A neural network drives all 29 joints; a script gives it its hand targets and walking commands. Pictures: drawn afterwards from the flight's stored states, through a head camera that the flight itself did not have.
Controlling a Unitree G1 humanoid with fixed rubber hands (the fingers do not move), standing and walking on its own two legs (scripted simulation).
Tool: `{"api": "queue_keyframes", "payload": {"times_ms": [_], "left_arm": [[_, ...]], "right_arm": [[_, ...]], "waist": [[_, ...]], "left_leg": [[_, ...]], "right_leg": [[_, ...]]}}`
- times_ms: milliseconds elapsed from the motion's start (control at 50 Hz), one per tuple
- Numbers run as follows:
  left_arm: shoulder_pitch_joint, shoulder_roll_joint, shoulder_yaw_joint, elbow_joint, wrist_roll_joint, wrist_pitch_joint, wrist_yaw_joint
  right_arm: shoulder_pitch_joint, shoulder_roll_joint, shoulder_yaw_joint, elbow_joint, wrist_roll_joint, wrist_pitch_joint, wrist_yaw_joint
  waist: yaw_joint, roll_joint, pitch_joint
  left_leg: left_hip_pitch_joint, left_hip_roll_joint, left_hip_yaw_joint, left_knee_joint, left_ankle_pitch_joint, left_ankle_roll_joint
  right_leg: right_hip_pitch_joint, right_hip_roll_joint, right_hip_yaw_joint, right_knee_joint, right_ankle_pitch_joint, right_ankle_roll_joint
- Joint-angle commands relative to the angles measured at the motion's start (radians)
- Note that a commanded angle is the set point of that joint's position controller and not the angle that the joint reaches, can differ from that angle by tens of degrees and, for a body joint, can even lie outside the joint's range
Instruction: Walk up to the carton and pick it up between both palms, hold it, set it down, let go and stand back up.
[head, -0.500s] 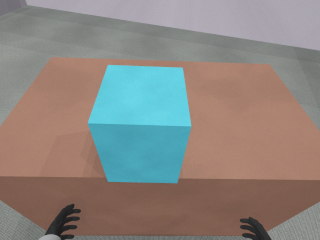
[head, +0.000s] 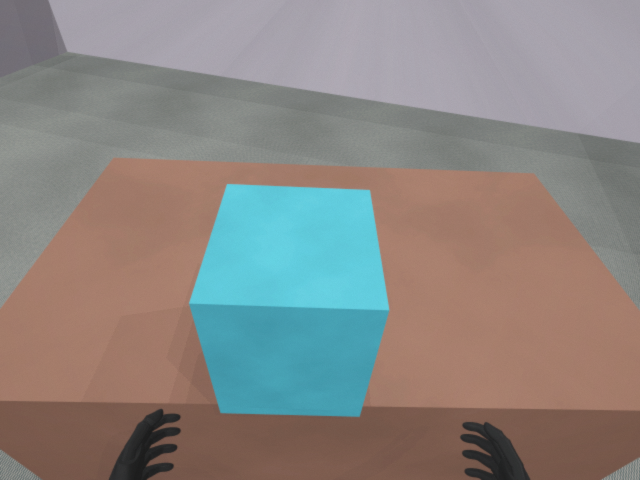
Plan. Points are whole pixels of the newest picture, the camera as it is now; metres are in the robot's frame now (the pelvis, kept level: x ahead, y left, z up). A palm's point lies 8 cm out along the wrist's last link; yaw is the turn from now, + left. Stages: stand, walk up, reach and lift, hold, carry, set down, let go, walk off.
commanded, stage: reach and lift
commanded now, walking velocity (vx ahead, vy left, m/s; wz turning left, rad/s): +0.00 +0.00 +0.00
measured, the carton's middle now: (294, 302) +0.36 +0.04 +0.04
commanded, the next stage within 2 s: none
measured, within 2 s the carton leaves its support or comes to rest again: neither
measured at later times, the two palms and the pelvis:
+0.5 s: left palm (127, 462) +0.16 +0.21 +0.00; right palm (493, 458) +0.18 -0.20 +0.00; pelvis +0.02 -0.01 +0.00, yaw +2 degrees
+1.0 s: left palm (124, 397) +0.21 +0.22 +0.06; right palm (492, 398) +0.22 -0.19 +0.05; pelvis +0.01 -0.01 +0.00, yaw +2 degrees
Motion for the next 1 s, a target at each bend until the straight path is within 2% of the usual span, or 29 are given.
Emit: {"api": "queue_keyframes", "payload": {"times_ms": [0, 20, 80, 100, 140, 180, 220, 240, 280, 300, 320, 340, 380, 420, 480, 500, 540, 600, 620, 640, 700, 720, 760, 820, 840, 880, 920, 960, 980], "left_arm": [[-0.074, 0.103, 0.034, -0.141, -0.008, -0.1, -0.004], [-0.056, 0.099, 0.034, -0.156, 0.001, -0.109, -0.004], [-0.002, 0.093, 0.03, -0.17, -0.012, -0.128, -0.025], [0.01, 0.099, 0.041, -0.172, -0.01, -0.136, -0.03], [0.021, 0.102, 0.037, -0.206, -0.02, -0.16, -0.036], [0.026, 0.101, 0.03, -0.232, -0.024, -0.169, -0.045], [0.042, 0.112, 0.025, -0.238, -0.037, -0.171, -0.057], [0.049, 0.112, 0.034, -0.256, -0.036, -0.176, -0.06], [0.051, 0.121, 0.044, -0.296, -0.042, -0.187, -0.065], [0.057, 0.12, 0.039, -0.318, -0.05, -0.197, -0.063], [0.095, 0.114, 0.033, -0.316, -0.054, -0.203, -0.065], [0.095, 0.116, 0.025, -0.331, -0.062, -0.21, -0.071], [0.097, 0.124, 0.024, -0.326, -0.063, -0.215, -0.08], [0.111, 0.13, 0.023, -0.337, -0.081, -0.218, -0.093], [0.116, 0.146, 0.037, -0.42, -0.094, -0.237, -0.096], [0.131, 0.149, 0.035, -0.422, -0.093, -0.242, -0.096], [0.122, 0.152, 0.023, -0.451, -0.102, -0.244, -0.092], [0.083, 0.157, 0.01, -0.452, -0.134, -0.202, -0.085], [0.079, 0.158, 0.005, -0.454, -0.15, -0.183, -0.084], [0.049, 0.158, 0.007, -0.473, -0.151, -0.16, -0.082], [0.009, 0.162, 0.019, -0.541, -0.164, -0.091, -0.067], [-0.006, 0.16, 0.025, -0.561, -0.167, -0.072, -0.06], [-0.007, 0.153, 0.033, -0.57, -0.165, -0.033, -0.054], [-0.023, 0.141, 0.053, -0.596, -0.154, 0.023, -0.057], [-0.032, 0.139, 0.066, -0.601, -0.147, 0.042, -0.058], [-0.063, 0.131, 0.072, -0.611, -0.146, 0.079, -0.063], [-0.097, 0.121, 0.087, -0.626, -0.138, 0.114, -0.067], [-0.117, 0.123, 0.106, -0.649, -0.131, 0.142, -0.075], [-0.135, 0.128, 0.112, -0.633, -0.14, 0.153, -0.08]], "right_arm": [[-0.036, -0.084, -0.025, -0.134, 0.015, -0.059, -0.022], [-0.017, -0.09, -0.026, -0.109, 0.024, -0.06, -0.025], [0.004, -0.068, 0.013, -0.17, 0.05, -0.081, -0.045], [0.015, -0.06, 0.026, -0.185, 0.063, -0.087, -0.049], [0.036, -0.052, 0.031, -0.196, 0.077, -0.108, -0.055], [0.046, -0.047, 0.032, -0.204, 0.082, -0.111, -0.065], [0.069, -0.03, 0.051, -0.236, 0.089, -0.108, -0.081], [0.071, -0.031, 0.059, -0.264, 0.098, -0.109, -0.086], [0.07, -0.02, 0.065, -0.318, 0.105, -0.107, -0.093], [0.078, -0.014, 0.066, -0.334, 0.111, -0.11, -0.093], [0.105, -0.006, 0.084, -0.352, 0.118, -0.113, -0.094], [0.12, -0.007, 0.077, -0.364, 0.113, -0.114, -0.098], [0.135, 0.004, 0.078, -0.362, 0.109, -0.108, -0.108], [0.149, 0.018, 0.097, -0.4, 0.113, -0.105, -0.123], [0.157, 0.028, 0.112, -0.471, 0.134, -0.122, -0.135], [0.173, 0.023, 0.103, -0.47, 0.129, -0.123, -0.137], [0.167, 0.027, 0.1, -0.481, 0.136, -0.114, -0.136], [0.12, 0.034, 0.089, -0.529, 0.13, -0.058, -0.14], [0.112, 0.037, 0.085, -0.567, 0.118, -0.035, -0.144], [0.102, 0.042, 0.082, -0.577, 0.115, -0.004, -0.149], [0.07, 0.044, 0.081, -0.651, 0.118, 0.075, -0.157], [0.052, 0.037, 0.076, -0.672, 0.119, 0.094, -0.156], [0.039, 0.029, 0.067, -0.694, 0.122, 0.133, -0.159], [0.026, 0.02, 0.07, -0.707, 0.146, 0.182, -0.164], [0.018, 0.016, 0.074, -0.715, 0.151, 0.195, -0.165], [0.009, 0.008, 0.072, -0.709, 0.156, 0.227, -0.168], [-0.018, -0.005, 0.07, -0.721, 0.163, 0.261, -0.172], [-0.041, -0.016, 0.062, -0.742, 0.161, 0.282, -0.183], [-0.069, -0.017, 0.068, -0.776, 0.164, 0.285, -0.189]], "waist": [[0.006, 0.005, -0.009], [0.0, 0.019, 0.002], [0.008, 0.005, -0.019], [0.017, 0.015, -0.022], [0.012, 0.025, -0.03], [0.002, 0.033, 0.007], [-0.003, 0.023, 0.025], [0.012, 0.023, 0.017], [0.021, 0.024, 0.014], [0.025, 0.051, 0.004], [0.026, 0.034, 0.002], [0.009, 0.032, 0.011], [0.007, 0.041, 0.055], [0.016, 0.021, 0.058], [0.029, 0.045, 0.019], [0.018, 0.04, 0.025], [0.017, 0.071, 0.038], [0.023, 0.066, 0.072], [0.016, 0.04, 0.076], [0.018, 0.042, 0.084], [0.036, 0.045, 0.056], [0.042, 0.055, 0.039], [0.032, 0.032, 0.04], [0.033, 0.056, 0.009], [0.043, 0.059, 0.013], [0.023, 0.057, 0.029], [0.016, 0.058, 0.035], [0.01, 0.041, 0.009], [0.01, 0.01, -0.005]], "left_leg": [[0.155, -0.023, 0.017, -0.022, 0.195, -0.033], [0.167, -0.018, 0.01, -0.024, 0.229, -0.043], [0.187, -0.027, 0.004, -0.014, 0.283, -0.04], [0.187, -0.031, 0.004, -0.011, 0.301, -0.04], [0.205, -0.029, -0.005, 0.01, 0.358, -0.048], [0.206, -0.025, -0.014, -0.001, 0.327, -0.052], [0.2, -0.029, -0.016, 0.0, 0.315, -0.042], [0.203, -0.028, -0.018, -0.003, 0.326, -0.042], [0.203, -0.032, -0.013, 0.005, 0.344, -0.043], [0.196, -0.026, -0.021, 0.01, 0.358, -0.051], [0.209, -0.029, -0.022, 0.018, 0.374, -0.047], [0.213, -0.026, -0.028, 0.018, 0.359, -0.05], [0.203, -0.023, -0.031, 0.006, 0.305, -0.046], [0.19, -0.026, -0.03, 0.002, 0.296, -0.039], [0.188, -0.028, -0.039, 0.026, 0.347, -0.042], [0.191, -0.028, -0.042, 0.027, 0.336, -0.045], [0.199, -0.021, -0.05, 0.018, 0.307, -0.048], [0.153, -0.009, -0.043, -0.02, 0.168, -0.032], [0.135, -0.007, -0.039, -0.025, 0.131, -0.021], [0.117, -0.006, -0.036, -0.035, 0.093, -0.018], [0.088, -0.003, -0.027, -0.046, 0.091, -0.017], [0.084, 0.001, -0.03, -0.048, 0.099, -0.021], [0.101, 0.003, -0.035, -0.044, 0.14, -0.02], [0.141, 0.002, -0.041, -0.037, 0.196, -0.029], [0.142, 0.0, -0.038, -0.034, 0.211, -0.03], [0.15, -0.002, -0.04, -0.038, 0.202, -0.028], [0.15, -0.003, -0.039, -0.044, 0.21, -0.026], [0.164, -0.009, -0.033, -0.042, 0.233, -0.025], [0.164, -0.015, -0.032, -0.035, 0.236, -0.019]], "right_leg": [[-0.231, 0.038, -0.068, -0.122, 0.142, -0.033], [-0.209, 0.046, -0.072, -0.121, 0.15, -0.04], [-0.186, 0.035, -0.057, -0.134, 0.235, -0.029], [-0.184, 0.033, -0.054, -0.135, 0.257, -0.029], [-0.189, 0.034, -0.056, -0.131, 0.294, -0.031], [-0.208, 0.032, -0.06, -0.146, 0.239, -0.038], [-0.201, 0.022, -0.048, -0.155, 0.262, -0.033], [-0.196, 0.025, -0.05, -0.152, 0.259, -0.032], [-0.196, 0.028, -0.05, -0.157, 0.263, -0.033], [-0.197, 0.03, -0.055, -0.151, 0.257, -0.039], [-0.189, 0.031, -0.052, -0.153, 0.274, -0.04], [-0.203, 0.027, -0.053, -0.158, 0.262, -0.041], [-0.223, 0.017, -0.046, -0.173, 0.205, -0.044], [-0.218, 0.01, -0.041, -0.174, 0.235, -0.036], [-0.203, 0.01, -0.04, -0.152, 0.305, -0.036], [-0.205, 0.008, -0.04, -0.154, 0.295, -0.032], [-0.227, 0.012, -0.046, -0.161, 0.212, -0.047], [-0.253, 0.006, -0.037, -0.181, 0.032, -0.06], [-0.252, 0.003, -0.035, -0.178, 0.021, -0.057], [-0.253, -0.001, -0.029, -0.18, -0.003, -0.055], [-0.228, 0.002, -0.03, -0.174, -0.009, -0.055], [-0.225, 0.008, -0.036, -0.165, -0.01, -0.055], [-0.224, 0.014, -0.039, -0.167, 0.016, -0.052], [-0.212, 0.014, -0.037, -0.171, 0.049, -0.049], [-0.219, 0.016, -0.037, -0.172, 0.056, -0.048], [-0.234, 0.011, -0.035, -0.18, 0.058, -0.042], [-0.235, 0.015, -0.036, -0.179, 0.088, -0.039], [-0.223, 0.014, -0.036, -0.176, 0.136, -0.029], [-0.217, 0.013, -0.036, -0.171, 0.174, -0.015]]}}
